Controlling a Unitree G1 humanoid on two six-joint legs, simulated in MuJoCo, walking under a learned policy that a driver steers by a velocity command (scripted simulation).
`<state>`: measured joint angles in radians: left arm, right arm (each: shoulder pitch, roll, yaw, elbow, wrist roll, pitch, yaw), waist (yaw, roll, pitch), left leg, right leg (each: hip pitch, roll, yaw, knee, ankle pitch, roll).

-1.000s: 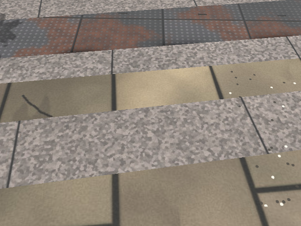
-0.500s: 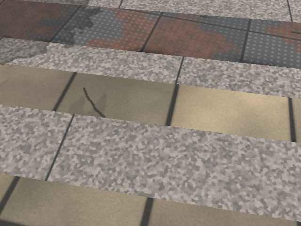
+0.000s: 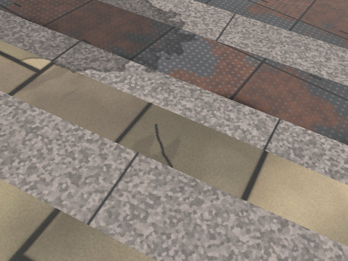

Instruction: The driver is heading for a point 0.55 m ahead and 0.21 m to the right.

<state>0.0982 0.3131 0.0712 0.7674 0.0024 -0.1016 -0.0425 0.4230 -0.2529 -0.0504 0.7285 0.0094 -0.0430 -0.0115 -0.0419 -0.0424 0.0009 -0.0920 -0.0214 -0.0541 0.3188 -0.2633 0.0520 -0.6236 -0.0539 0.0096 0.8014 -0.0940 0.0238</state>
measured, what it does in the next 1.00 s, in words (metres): walks ahead, turning right: right foot, then left foot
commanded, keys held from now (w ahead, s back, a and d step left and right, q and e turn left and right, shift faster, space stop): w+e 0.66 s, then no key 0.34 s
